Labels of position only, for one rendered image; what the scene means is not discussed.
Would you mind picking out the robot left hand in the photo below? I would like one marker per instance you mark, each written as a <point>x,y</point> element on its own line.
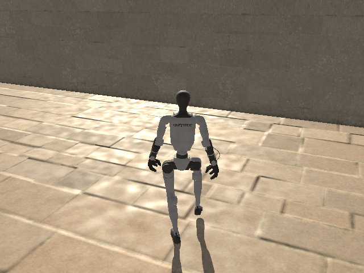
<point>154,163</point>

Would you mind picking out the left robot upper arm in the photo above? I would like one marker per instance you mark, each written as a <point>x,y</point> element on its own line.
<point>161,129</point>

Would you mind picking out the robot right hand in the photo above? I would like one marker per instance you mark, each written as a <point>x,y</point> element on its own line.
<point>215,170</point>

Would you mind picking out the robot right forearm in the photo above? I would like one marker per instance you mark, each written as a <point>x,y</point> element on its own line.
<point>211,154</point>

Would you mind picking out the robot left forearm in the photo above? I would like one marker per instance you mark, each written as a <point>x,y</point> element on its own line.
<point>154,151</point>

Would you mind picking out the right robot upper arm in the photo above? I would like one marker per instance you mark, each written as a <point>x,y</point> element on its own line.
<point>203,130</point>

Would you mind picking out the left robot thigh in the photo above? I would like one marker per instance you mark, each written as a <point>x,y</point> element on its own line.
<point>168,176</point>

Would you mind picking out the humanoid robot torso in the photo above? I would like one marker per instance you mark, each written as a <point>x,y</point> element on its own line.
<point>182,134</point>

